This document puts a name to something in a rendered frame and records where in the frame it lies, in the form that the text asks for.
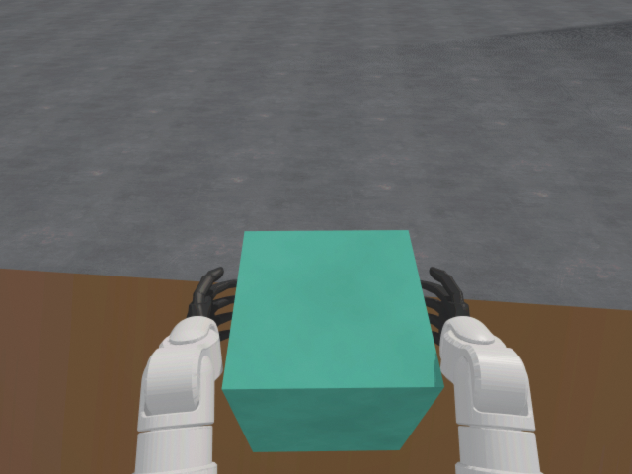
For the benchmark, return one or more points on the left robot hand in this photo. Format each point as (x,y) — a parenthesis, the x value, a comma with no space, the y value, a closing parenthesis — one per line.
(203,303)

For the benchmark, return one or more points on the right robot hand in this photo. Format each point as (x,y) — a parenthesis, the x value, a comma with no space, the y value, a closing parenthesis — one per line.
(452,302)

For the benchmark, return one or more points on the carton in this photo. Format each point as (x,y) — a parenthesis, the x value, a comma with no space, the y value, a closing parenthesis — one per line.
(330,345)

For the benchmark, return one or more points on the robot right forearm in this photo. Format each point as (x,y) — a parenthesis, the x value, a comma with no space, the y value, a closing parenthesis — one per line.
(492,397)

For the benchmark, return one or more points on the robot left forearm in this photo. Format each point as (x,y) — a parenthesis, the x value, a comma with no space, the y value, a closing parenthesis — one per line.
(177,401)

